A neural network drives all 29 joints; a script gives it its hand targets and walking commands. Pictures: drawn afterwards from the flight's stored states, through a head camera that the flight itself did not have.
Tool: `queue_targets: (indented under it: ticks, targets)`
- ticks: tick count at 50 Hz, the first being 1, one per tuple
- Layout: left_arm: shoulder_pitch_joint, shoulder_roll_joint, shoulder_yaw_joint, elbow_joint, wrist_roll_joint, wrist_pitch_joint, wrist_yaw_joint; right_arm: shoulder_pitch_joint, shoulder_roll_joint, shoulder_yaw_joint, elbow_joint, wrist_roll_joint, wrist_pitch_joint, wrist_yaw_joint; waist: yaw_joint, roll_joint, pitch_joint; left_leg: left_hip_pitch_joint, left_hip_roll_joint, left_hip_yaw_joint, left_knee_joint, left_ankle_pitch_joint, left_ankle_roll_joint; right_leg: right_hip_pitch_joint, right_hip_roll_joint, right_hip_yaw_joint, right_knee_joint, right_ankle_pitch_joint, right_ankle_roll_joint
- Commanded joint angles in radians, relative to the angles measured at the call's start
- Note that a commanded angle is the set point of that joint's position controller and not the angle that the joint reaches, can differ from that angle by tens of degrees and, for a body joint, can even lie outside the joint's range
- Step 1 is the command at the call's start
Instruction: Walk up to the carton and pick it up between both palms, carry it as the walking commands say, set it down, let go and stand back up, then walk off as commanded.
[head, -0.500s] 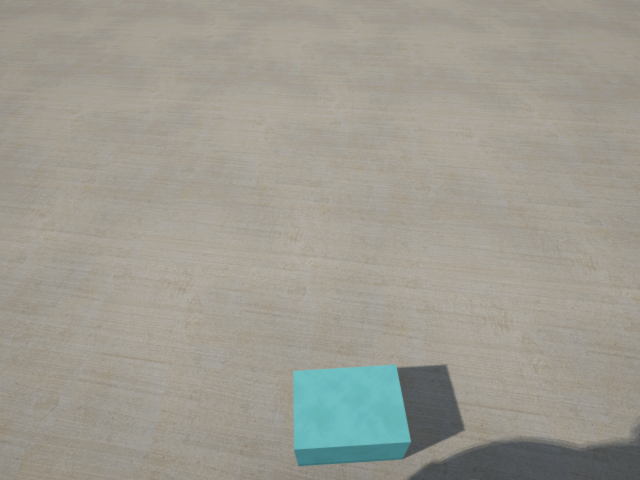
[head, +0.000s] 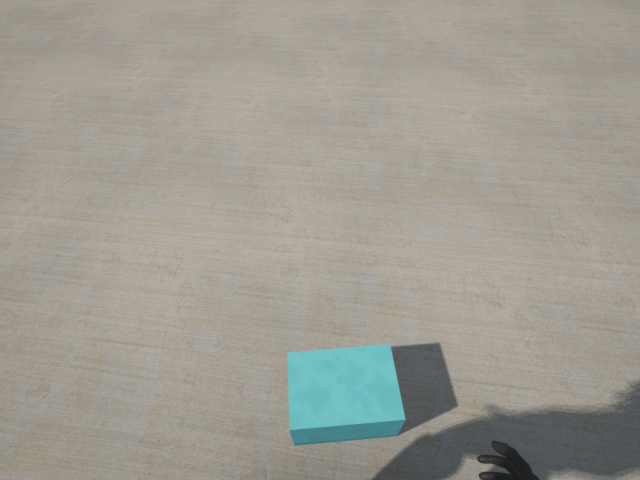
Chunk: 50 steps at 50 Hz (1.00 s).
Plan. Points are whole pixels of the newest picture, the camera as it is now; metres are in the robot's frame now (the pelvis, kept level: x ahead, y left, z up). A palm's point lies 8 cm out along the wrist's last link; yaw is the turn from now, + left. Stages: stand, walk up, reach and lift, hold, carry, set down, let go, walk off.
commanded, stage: reach and lift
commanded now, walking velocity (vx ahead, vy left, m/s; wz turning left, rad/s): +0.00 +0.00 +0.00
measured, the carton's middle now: (342, 394) +0.44 -0.03 -0.67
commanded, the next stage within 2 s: none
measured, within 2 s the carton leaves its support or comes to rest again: neither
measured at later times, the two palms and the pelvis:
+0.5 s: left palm (199, 477) +0.18 +0.20 -0.17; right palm (512, 449) +0.19 -0.25 -0.16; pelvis -0.02 +0.00 -0.04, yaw -3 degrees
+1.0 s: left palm (226, 367) +0.34 +0.19 -0.19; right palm (479, 357) +0.34 -0.25 -0.18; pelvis -0.07 -0.01 -0.08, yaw -4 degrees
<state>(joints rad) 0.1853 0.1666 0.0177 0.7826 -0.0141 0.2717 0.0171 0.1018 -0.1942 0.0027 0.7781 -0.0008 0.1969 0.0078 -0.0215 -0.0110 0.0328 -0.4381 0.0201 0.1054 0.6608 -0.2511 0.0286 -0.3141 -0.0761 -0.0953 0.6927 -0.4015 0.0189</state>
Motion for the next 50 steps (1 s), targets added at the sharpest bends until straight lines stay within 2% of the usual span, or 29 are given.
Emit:
queue_targets:
  ticks: [1, 4, 5, 6, 8, 9, 13, 14, 16, 18, 20, 21, 22, 23, 26, 31, 34, 35, 36, 37, 38, 39, 41, 43, 44, 46, 47, 48, 50]
  targets:
    - [-0.142, 0.081, 0.005, -0.272, -0.035, 0.229, 0.027, -0.078, -0.157, -0.039, -0.161, -0.034, 0.246, 0.027, 0.022, -0.022, -0.041, 0.328, -0.022, -0.059, -0.022, -0.014, -0.043, -0.514, 0.010, 0.097, -0.196, -0.118, -0.126]
    - [-0.030, 0.017, -0.018, -0.210, 0.004, 0.271, 0.037, 0.010, -0.148, -0.068, -0.123, -0.027, 0.298, 0.051, 0.024, -0.020, 0.019, 0.316, -0.012, -0.118, -0.080, 0.092, -0.035, -0.424, 0.051, 0.095, -0.173, 0.015, -0.109]
    - [0.009, -0.002, -0.011, -0.200, 0.031, 0.269, 0.043, 0.017, -0.164, -0.070, -0.142, -0.036, 0.283, 0.068, 0.056, -0.004, -0.048, 0.307, -0.008, -0.128, -0.086, 0.189, -0.033, -0.384, 0.076, 0.089, -0.130, 0.086, -0.102]
    - [0.012, -0.034, 0.006, -0.193, 0.043, 0.242, 0.044, -0.031, -0.171, -0.089, -0.150, -0.046, 0.263, 0.078, 0.071, 0.099, -0.070, 0.240, -0.013, -0.134, -0.052, 0.281, -0.035, -0.385, 0.101, 0.095, -0.063, 0.136, -0.098]
    - [-0.046, -0.033, 0.043, -0.217, 0.040, 0.175, 0.039, -0.126, -0.207, -0.105, -0.236, -0.069, 0.194, 0.092, 0.109, 0.058, -0.118, 0.187, -0.003, -0.142, -0.003, 0.442, -0.027, -0.408, 0.122, 0.092, -0.014, 0.186, -0.079]
    - [-0.084, -0.048, 0.016, -0.274, 0.032, 0.133, 0.045, -0.163, -0.173, -0.084, -0.232, -0.054, 0.146, 0.108, 0.119, 0.123, -0.170, 0.215, 0.011, -0.177, 0.008, 0.554, -0.033, -0.493, 0.132, 0.078, 0.041, 0.182, -0.077]
    - [-0.127, -0.027, 0.069, -0.333, 0.007, -0.019, 0.058, -0.188, -0.224, -0.164, -0.215, -0.055, -0.026, 0.127, 0.085, 0.102, -0.497, 0.316, 0.065, -0.235, 0.161, 1.016, -0.044, -0.715, 0.131, 0.076, 0.155, 0.239, -0.045]
    - [-0.159, -0.058, 0.085, -0.391, -0.028, -0.063, 0.050, -0.227, -0.238, -0.191, -0.260, -0.057, -0.063, 0.123, 0.069, 0.029, -0.586, 0.349, 0.071, -0.248, 0.226, 1.070, -0.047, -0.778, 0.135, 0.092, 0.171, 0.260, -0.043]
    - [-0.172, -0.050, 0.117, -0.417, -0.026, -0.122, 0.055, -0.204, -0.228, -0.211, -0.241, -0.041, -0.112, 0.104, 0.058, 0.047, -0.742, 0.421, 0.083, -0.265, 0.297, 1.206, -0.047, -0.923, 0.130, 0.094, 0.187, 0.243, -0.024]
    - [-0.204, -0.013, 0.147, -0.460, -0.020, -0.145, 0.061, -0.245, -0.285, -0.249, -0.279, -0.061, -0.127, 0.088, 0.031, 0.033, -0.828, 0.423, 0.084, -0.268, 0.323, 1.096, -0.061, -0.943, 0.118, 0.096, 0.210, 0.246, -0.012]
    - [-0.285, 0.047, 0.177, -0.471, -0.010, -0.153, 0.059, -0.352, -0.301, -0.224, -0.319, -0.045, -0.117, 0.070, 0.072, 0.056, -0.853, 0.293, 0.036, -0.217, 0.311, 0.921, -0.068, -0.837, 0.105, 0.112, 0.203, 0.326, -0.010]
    - [-0.253, 0.058, 0.183, -0.475, -0.016, -0.147, 0.055, -0.361, -0.344, -0.241, -0.354, -0.049, -0.107, 0.067, 0.065, 0.027, -0.872, 0.249, 0.017, -0.197, 0.303, 0.892, -0.070, -0.815, 0.114, 0.121, 0.186, 0.360, -0.012]
    - [-0.394, 0.103, 0.219, -0.510, -0.026, -0.141, 0.051, -0.490, -0.278, -0.190, -0.390, -0.010, -0.089, 0.067, 0.117, 0.005, -0.860, 0.140, 0.007, -0.173, 0.318, 0.709, -0.052, -0.780, 0.094, 0.139, 0.198, 0.297, -0.008]
    - [-0.369, 0.108, 0.195, -0.410, -0.029, -0.117, 0.047, -0.474, -0.292, -0.181, -0.326, -0.013, -0.058, 0.054, 0.115, -0.031, -0.782, 0.037, -0.010, -0.136, 0.298, 0.636, -0.049, -0.724, 0.093, 0.146, 0.174, 0.326, -0.005]
    - [-0.467, 0.159, 0.218, -0.376, -0.067, -0.065, 0.033, -0.609, -0.290, -0.135, -0.368, 0.024, 0.007, 0.050, 0.141, -0.121, -0.685, -0.136, -0.019, -0.089, 0.268, 0.281, -0.039, -0.646, 0.086, 0.135, 0.171, 0.135, -0.003]
    - [-0.688, 0.236, 0.273, -0.210, -0.077, 0.036, -0.004, -0.830, -0.264, -0.100, -0.201, 0.050, 0.136, 0.056, 0.182, -0.115, -0.373, -0.412, -0.044, -0.004, 0.245, -0.115, -0.022, -0.662, 0.079, 0.147, 0.135, -0.222, -0.005]
    - [-0.823, 0.262, 0.308, -0.117, -0.078, 0.077, -0.026, -0.986, -0.221, -0.100, -0.174, 0.077, 0.178, 0.051, 0.188, -0.147, -0.331, -0.482, -0.050, 0.003, 0.290, -0.179, -0.005, -0.685, 0.081, 0.147, 0.131, -0.358, -0.002]
    - [-0.818, 0.237, 0.324, -0.111, -0.061, 0.080, -0.022, -0.982, -0.214, -0.104, -0.159, 0.104, 0.177, 0.051, 0.202, -0.104, -0.400, -0.476, -0.038, -0.006, 0.275, -0.161, -0.012, -0.644, 0.081, 0.156, 0.123, -0.305, -0.013]
    - [-0.895, 0.226, 0.307, -0.119, -0.080, 0.078, -0.021, -1.078, -0.239, -0.126, -0.183, 0.088, 0.174, 0.052, 0.171, -0.112, -0.384, -0.505, -0.034, -0.013, 0.297, -0.173, -0.016, -0.655, 0.084, 0.145, 0.151, -0.321, -0.014]
    - [-0.922, 0.218, 0.321, -0.123, -0.045, 0.080, -0.017, -1.081, -0.239, -0.129, -0.125, 0.100, 0.173, 0.065, 0.196, -0.034, -0.403, -0.469, -0.034, -0.018, 0.272, -0.167, -0.026, -0.689, 0.082, 0.121, 0.164, -0.293, -0.018]
    - [-0.952, 0.188, 0.305, -0.132, -0.063, 0.077, -0.011, -1.150, -0.256, -0.152, -0.155, 0.091, 0.156, 0.066, 0.165, -0.040, -0.471, -0.410, -0.034, -0.041, 0.279, -0.145, -0.026, -0.690, 0.097, 0.099, 0.193, -0.259, -0.021]
    - [-0.952, 0.198, 0.324, -0.114, -0.032, 0.070, 0.001, -1.178, -0.257, -0.152, -0.169, 0.104, 0.143, 0.072, 0.199, -0.007, -0.484, -0.405, -0.038, -0.039, 0.281, -0.126, -0.029, -0.702, 0.095, 0.088, 0.208, -0.233, -0.021]
    - [-1.059, 0.209, 0.333, -0.188, -0.037, 0.031, 0.008, -1.267, -0.316, -0.194, -0.222, 0.100, 0.106, 0.068, 0.180, 0.015, -0.616, -0.383, -0.040, -0.045, 0.292, -0.078, -0.040, -0.664, 0.103, 0.091, 0.222, -0.145, -0.024]
    - [-1.117, 0.288, 0.400, -0.235, -0.019, -0.006, 0.030, -1.291, -0.334, -0.181, -0.229, 0.093, 0.074, 0.055, 0.184, -0.074, -0.789, -0.371, -0.054, -0.026, 0.334, -0.006, -0.029, -0.607, 0.105, 0.094, 0.244, -0.069, -0.010]
    - [-1.124, 0.306, 0.391, -0.208, -0.012, -0.007, 0.041, -1.287, -0.325, -0.162, -0.172, 0.107, 0.074, 0.055, 0.200, -0.027, -0.760, -0.369, -0.052, -0.031, 0.337, 0.024, -0.031, -0.637, 0.102, 0.088, 0.258, -0.061, -0.004]
    - [-1.150, 0.245, 0.366, -0.184, -0.035, -0.033, 0.053, -1.359, -0.377, -0.215, -0.165, 0.090, 0.038, 0.063, 0.148, -0.026, -0.833, -0.290, -0.053, -0.056, 0.354, 0.105, -0.039, -0.741, 0.124, 0.064, 0.277, 0.008, -0.004]
    - [-1.117, 0.272, 0.394, -0.203, -0.010, -0.051, 0.058, -1.301, -0.392, -0.231, -0.121, 0.085, 0.027, 0.065, 0.165, 0.024, -0.880, -0.260, -0.060, -0.050, 0.365, 0.191, -0.050, -0.763, 0.129, 0.066, 0.288, 0.078, -0.011]
    - [-1.132, 0.230, 0.355, -0.236, -0.035, -0.062, 0.064, -1.316, -0.451, -0.265, -0.131, 0.071, 0.006, 0.064, 0.101, 0.029, -1.069, -0.136, -0.063, -0.067, 0.381, 0.275, -0.057, -0.721, 0.141, 0.057, 0.297, 0.159, -0.027]
    - [-1.094, 0.238, 0.373, -0.247, -0.042, -0.089, 0.077, -1.262, -0.452, -0.245, -0.095, 0.085, -0.018, 0.058, 0.115, 0.014, -1.102, -0.140, -0.066, -0.077, 0.421, 0.434, -0.053, -0.784, 0.150, 0.058, 0.319, 0.277, -0.017]
